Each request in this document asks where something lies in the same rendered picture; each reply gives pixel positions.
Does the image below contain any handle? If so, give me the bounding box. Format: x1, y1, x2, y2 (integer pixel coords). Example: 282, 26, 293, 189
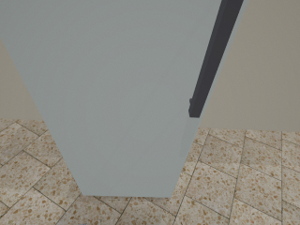
188, 0, 244, 118

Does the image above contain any fridge door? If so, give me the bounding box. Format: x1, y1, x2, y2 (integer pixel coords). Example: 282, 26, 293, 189
0, 0, 249, 198

